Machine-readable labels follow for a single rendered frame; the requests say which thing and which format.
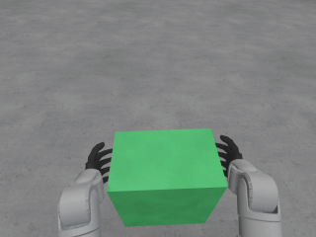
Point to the robot right forearm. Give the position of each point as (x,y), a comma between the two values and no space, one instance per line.
(257,200)

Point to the robot left forearm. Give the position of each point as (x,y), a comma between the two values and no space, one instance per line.
(78,208)

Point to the carton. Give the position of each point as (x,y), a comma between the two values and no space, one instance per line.
(165,177)

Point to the left robot hand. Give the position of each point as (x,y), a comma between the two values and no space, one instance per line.
(94,161)

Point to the right robot hand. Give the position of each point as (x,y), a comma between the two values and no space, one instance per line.
(232,152)

